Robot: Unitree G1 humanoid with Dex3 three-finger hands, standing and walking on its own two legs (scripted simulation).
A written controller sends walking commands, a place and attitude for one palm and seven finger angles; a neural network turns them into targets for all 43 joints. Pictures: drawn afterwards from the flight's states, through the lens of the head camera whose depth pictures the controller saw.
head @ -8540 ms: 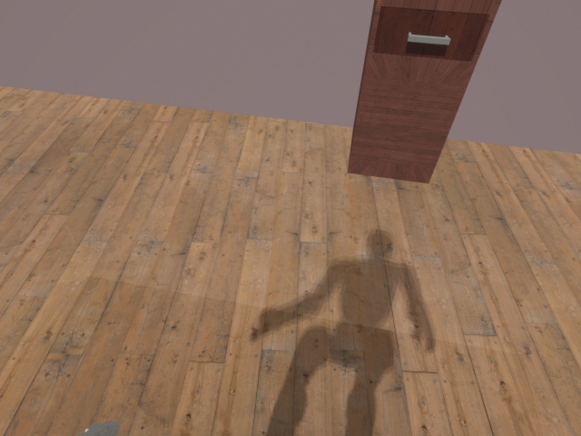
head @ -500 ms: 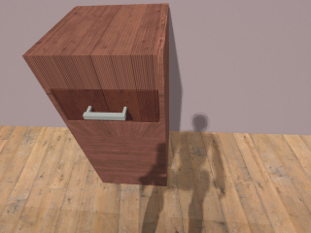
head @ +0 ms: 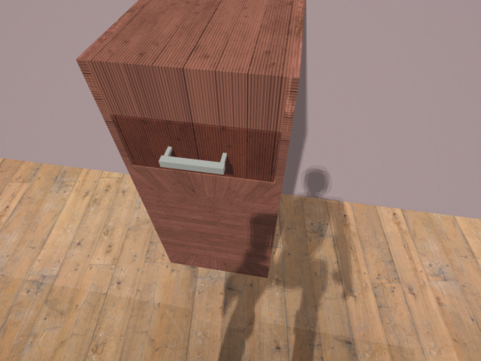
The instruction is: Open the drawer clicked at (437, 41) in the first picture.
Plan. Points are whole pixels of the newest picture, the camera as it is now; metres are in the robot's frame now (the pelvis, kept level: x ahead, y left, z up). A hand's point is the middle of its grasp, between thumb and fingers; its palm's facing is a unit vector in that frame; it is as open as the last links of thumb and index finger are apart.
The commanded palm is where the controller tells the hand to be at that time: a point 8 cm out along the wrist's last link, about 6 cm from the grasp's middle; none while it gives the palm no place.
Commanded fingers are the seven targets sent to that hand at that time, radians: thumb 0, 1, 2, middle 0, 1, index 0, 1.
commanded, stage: come to a stop and stand still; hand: left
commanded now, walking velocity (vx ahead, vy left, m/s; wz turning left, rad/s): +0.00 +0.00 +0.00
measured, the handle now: (194, 159) +0.54 +0.18 -0.03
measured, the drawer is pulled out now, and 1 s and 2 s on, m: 0.00 0.00 0.00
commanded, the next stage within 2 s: look again from close up in 0.40 s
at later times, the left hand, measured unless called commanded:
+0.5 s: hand out of the picture +0.04 +0.21 -0.17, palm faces +0.02 -0.98 -0.21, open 7.3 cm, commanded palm none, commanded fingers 0.00 0.90 0.90 -0.20 -0.30 -0.20 -0.30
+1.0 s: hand out of the picture +0.01 +0.21 -0.17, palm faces -0.01 -0.98 -0.21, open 7.3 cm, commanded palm none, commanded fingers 0.00 0.90 0.90 -0.20 -0.30 -0.20 -0.30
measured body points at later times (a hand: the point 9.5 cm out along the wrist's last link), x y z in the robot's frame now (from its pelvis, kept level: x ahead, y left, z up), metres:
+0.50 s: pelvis +0.02 +0.03 +0.00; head +0.03 +0.03 +0.45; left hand +0.04 +0.26 -0.15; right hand +0.02 -0.20 -0.16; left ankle -0.02 +0.14 -0.74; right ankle +0.00 -0.09 -0.74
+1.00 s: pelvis +0.01 +0.04 +0.00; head +0.02 +0.02 +0.45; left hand +0.01 +0.26 -0.15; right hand -0.01 -0.17 -0.17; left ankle -0.02 +0.14 -0.74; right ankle +0.00 -0.09 -0.74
